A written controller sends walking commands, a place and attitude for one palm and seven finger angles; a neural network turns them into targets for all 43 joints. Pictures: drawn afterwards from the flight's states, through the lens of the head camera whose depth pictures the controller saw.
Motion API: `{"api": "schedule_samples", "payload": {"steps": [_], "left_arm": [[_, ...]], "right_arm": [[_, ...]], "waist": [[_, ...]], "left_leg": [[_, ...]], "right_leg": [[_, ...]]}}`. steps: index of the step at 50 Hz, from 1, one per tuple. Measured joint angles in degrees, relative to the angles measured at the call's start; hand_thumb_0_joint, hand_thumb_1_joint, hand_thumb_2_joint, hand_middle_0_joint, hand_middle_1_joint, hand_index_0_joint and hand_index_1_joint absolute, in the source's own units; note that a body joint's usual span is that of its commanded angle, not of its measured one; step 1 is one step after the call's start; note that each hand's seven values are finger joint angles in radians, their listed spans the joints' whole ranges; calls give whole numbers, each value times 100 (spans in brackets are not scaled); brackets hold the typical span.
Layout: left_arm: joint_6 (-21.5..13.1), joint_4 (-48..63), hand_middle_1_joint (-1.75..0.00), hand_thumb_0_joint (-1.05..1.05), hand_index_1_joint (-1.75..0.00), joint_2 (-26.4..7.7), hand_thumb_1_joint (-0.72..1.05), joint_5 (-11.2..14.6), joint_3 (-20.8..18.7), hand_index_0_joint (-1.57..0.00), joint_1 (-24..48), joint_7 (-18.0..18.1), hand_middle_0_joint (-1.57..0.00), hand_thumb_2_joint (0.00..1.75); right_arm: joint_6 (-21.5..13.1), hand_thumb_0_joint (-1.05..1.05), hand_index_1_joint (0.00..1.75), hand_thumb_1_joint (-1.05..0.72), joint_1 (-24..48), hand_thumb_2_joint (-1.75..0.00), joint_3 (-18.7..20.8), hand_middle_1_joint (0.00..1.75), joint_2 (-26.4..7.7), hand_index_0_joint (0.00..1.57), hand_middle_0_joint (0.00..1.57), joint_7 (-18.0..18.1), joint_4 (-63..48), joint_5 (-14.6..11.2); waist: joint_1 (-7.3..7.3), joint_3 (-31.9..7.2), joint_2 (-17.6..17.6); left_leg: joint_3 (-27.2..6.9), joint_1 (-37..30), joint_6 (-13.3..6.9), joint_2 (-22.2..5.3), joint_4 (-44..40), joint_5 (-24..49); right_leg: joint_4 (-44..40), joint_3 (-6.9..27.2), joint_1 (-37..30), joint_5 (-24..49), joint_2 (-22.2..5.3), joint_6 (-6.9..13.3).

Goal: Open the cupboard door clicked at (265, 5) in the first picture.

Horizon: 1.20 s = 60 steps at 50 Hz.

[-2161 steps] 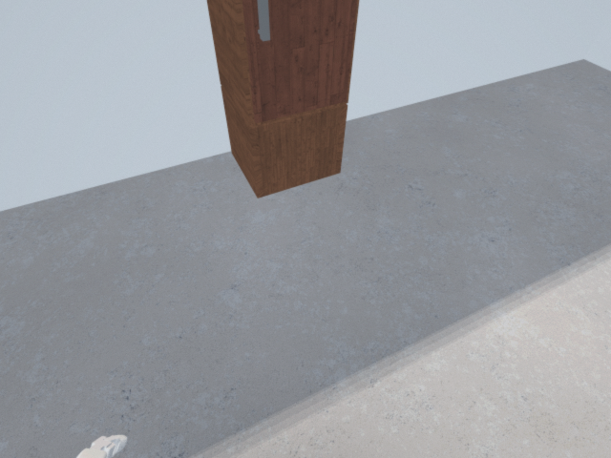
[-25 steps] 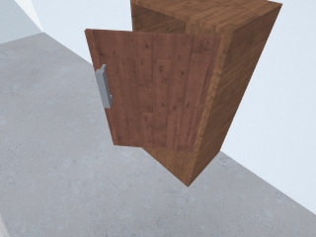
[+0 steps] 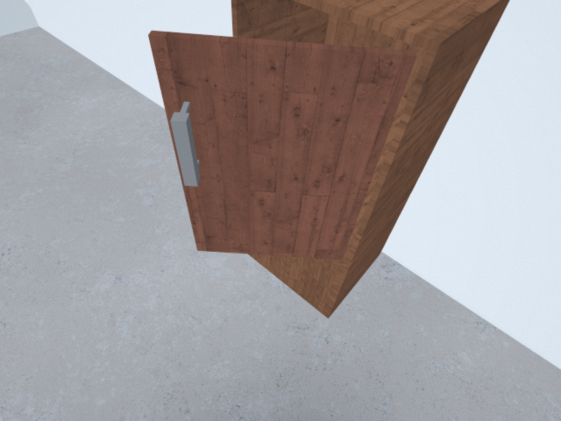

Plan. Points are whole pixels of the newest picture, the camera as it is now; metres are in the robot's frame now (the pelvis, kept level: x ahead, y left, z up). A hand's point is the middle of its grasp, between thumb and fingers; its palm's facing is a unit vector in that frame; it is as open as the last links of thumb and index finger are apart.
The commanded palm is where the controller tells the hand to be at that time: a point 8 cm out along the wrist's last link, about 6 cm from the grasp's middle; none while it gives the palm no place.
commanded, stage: come to a stop and stand still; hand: left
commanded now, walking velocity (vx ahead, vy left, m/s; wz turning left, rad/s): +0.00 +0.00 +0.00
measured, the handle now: (189, 144) +0.57 +0.20 +0.06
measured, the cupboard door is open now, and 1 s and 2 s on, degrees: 39 39 39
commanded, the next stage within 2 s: look again from close up in 0.80 s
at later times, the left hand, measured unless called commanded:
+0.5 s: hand out of the picture -0.05 +0.11 -0.18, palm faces +0.02 -0.98 -0.21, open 7.3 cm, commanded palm none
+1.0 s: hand out of the picture -0.08 +0.09 -0.19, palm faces +0.05 -0.99 -0.13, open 7.4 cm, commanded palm none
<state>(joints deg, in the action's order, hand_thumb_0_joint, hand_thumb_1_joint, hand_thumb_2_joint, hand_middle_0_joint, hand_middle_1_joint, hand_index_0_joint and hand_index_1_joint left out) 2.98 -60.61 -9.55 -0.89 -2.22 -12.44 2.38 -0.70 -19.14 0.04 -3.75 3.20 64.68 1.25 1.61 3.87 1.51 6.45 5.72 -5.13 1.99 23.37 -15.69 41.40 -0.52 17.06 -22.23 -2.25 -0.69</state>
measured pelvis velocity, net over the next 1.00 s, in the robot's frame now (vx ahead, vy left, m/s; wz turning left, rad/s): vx -0.07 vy -0.06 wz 0.02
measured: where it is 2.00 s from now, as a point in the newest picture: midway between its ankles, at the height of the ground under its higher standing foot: outside the picture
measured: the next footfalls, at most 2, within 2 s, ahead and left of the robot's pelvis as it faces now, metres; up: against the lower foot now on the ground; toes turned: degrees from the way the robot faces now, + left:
right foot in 0.10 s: +0.04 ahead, -0.15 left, +0.00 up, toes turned -3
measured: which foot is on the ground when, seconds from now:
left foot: down 0.00-1.00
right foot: up 0.00-0.08, down 0.10-1.00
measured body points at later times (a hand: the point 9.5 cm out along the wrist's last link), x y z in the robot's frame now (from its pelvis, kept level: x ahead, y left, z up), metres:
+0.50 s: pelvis -0.06 -0.06 -0.01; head -0.08 -0.07 +0.44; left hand -0.05 +0.16 -0.16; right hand -0.04 -0.29 -0.17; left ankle -0.03 +0.06 -0.74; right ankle -0.01 -0.16 -0.74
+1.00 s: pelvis -0.07 -0.06 -0.01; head -0.08 -0.04 +0.44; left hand -0.09 +0.15 -0.17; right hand -0.13 -0.25 -0.16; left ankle -0.03 +0.06 -0.74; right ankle -0.01 -0.16 -0.74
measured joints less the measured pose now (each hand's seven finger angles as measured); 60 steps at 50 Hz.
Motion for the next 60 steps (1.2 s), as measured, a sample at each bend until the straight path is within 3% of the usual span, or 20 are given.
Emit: {"api": "schedule_samples", "payload": {"steps": [3,5,11,20,29,41,60], "left_arm": [[-48,35,-30,0,-30,14,93,-4,-9,-20,63,-12,-20,90],[-240,18,-30,0,-30,-17,93,-40,61,-20,70,31,-20,90],[-342,25,-30,0,-30,-9,93,-10,185,-20,11,55,-20,90],[-320,35,-30,0,-30,46,93,-23,304,-20,-458,-19,-20,90],[-264,-29,-30,0,-30,133,91,-11,249,-20,-840,-62,-20,90],[-339,-154,-30,0,-30,246,91,3,219,-20,-844,-61,-20,90],[-381,-114,-30,0,-30,302,91,-44,190,-20,-799,-41,-20,90]], "right_arm": [[-12,0,30,-90,81,-89,52,30,-55,20,21,-6,4,7],[2,0,30,-90,91,-89,47,30,-133,20,21,-89,-99,-54],[-96,1,30,-91,227,-89,94,30,-444,20,20,-111,-433,-43],[96,0,30,-91,362,-89,109,30,-673,20,20,-250,-592,-13],[146,0,30,-91,-53,-89,88,30,-572,20,20,-294,-396,3],[114,0,30,-91,-557,-89,13,30,-283,20,20,-247,24,-7],[24,0,30,-90,-141,-89,31,30,-142,20,20,-228,-160,-11]], "waist": [[10,-13,-52],[24,-59,-51],[28,-86,-133],[-53,-363,-264],[-78,-398,-166],[-67,-326,-69],[-141,-416,-46]], "left_leg": [[27,82,54,-61,114,-42],[22,368,136,-100,542,-175],[-14,479,225,-169,809,-234],[-97,514,421,-308,638,69],[-296,811,466,-360,606,222],[-411,928,491,-326,512,439],[-367,978,344,-159,483,413]], "right_leg": [[-616,-55,-273,298,-39,15],[-1182,-119,-465,1285,-81,9],[-961,-187,-425,623,-59,-82],[-1085,-280,-380,872,89,163],[-1229,-381,-166,1041,208,282],[-1385,-407,-102,1229,231,293],[-1442,-273,-58,1295,118,147]]}}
